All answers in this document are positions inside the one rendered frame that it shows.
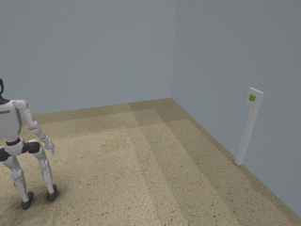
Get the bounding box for panel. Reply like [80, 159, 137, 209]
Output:
[235, 88, 263, 166]

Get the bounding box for right robot shin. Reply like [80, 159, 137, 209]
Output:
[41, 160, 55, 194]

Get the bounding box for robot right forearm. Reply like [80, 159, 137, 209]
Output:
[33, 121, 51, 144]

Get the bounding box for button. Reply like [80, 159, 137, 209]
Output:
[248, 94, 256, 102]

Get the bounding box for robot right hand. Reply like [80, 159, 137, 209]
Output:
[43, 140, 55, 155]

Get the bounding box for robot right upper arm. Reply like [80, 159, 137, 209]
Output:
[12, 100, 37, 130]

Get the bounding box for robot torso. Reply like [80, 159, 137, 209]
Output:
[0, 98, 27, 156]

